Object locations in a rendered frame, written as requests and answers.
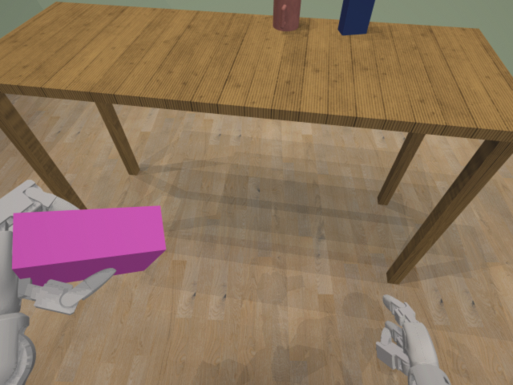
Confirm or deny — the robot left forearm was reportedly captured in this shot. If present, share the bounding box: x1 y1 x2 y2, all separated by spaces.
0 313 36 385

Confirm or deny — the robot left hand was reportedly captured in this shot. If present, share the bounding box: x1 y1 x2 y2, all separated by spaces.
0 180 116 315

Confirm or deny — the robot right hand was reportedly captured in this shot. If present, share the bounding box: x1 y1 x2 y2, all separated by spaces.
376 294 439 376

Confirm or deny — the robot right forearm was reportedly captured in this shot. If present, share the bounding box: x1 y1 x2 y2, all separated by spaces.
408 364 451 385

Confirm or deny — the sponge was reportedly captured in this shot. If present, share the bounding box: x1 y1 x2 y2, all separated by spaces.
12 205 166 286

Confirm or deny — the table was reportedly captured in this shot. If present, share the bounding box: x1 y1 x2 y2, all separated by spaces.
0 2 513 285

